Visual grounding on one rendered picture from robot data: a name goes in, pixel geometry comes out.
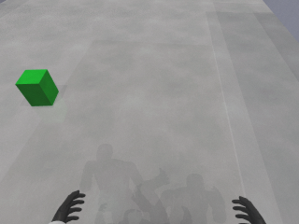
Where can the right robot hand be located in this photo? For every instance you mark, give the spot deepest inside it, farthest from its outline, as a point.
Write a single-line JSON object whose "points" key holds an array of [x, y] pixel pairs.
{"points": [[253, 215]]}

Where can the left robot hand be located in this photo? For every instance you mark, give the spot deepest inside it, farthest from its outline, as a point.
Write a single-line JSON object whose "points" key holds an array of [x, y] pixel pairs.
{"points": [[65, 209]]}

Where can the carton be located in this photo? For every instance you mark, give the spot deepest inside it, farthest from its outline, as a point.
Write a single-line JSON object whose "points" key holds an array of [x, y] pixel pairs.
{"points": [[37, 86]]}

